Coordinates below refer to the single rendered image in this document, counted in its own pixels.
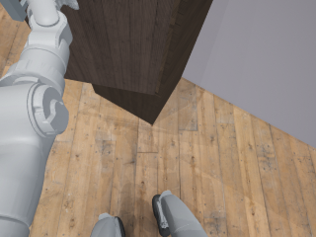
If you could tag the cupboard door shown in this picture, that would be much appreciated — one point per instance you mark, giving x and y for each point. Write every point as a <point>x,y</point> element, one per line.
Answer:
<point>117,43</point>

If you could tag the handle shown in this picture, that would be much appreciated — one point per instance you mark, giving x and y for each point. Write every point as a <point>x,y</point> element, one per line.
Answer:
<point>16,9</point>

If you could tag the right robot shin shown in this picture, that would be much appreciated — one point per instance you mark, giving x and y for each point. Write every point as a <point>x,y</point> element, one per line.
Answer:
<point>166,193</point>

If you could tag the robot left hand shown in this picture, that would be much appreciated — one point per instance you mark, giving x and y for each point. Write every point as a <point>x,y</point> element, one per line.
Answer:
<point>71,3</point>

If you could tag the robot left forearm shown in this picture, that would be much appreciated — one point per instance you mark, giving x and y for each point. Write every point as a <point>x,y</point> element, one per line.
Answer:
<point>45,56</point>

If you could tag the robot left thigh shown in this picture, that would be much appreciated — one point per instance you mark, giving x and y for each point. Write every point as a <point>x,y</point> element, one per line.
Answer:
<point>106,227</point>

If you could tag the left robot upper arm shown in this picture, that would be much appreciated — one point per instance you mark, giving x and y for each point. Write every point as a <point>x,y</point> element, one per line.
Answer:
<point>31,115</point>

